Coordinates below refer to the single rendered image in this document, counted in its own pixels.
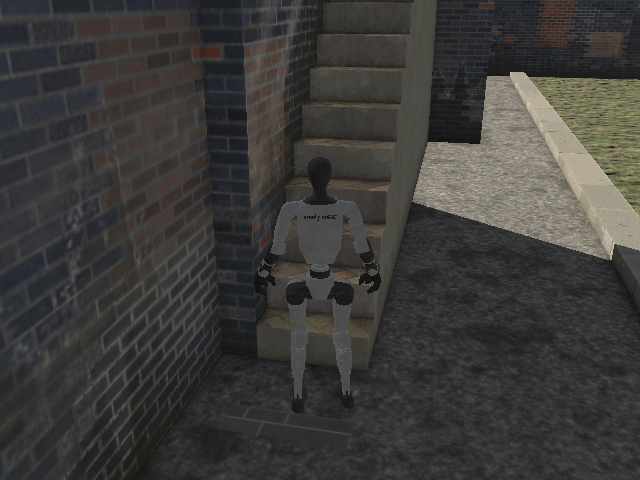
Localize stairs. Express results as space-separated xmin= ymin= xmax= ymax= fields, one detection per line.
xmin=256 ymin=0 xmax=437 ymax=371

